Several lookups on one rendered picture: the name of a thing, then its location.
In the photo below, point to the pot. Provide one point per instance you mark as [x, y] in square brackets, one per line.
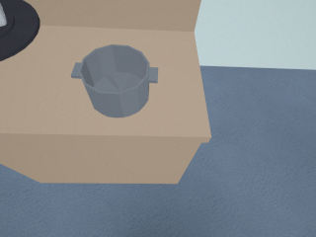
[116, 78]

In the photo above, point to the table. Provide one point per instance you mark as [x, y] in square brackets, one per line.
[49, 129]

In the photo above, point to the lid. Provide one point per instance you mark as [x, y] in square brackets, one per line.
[22, 26]

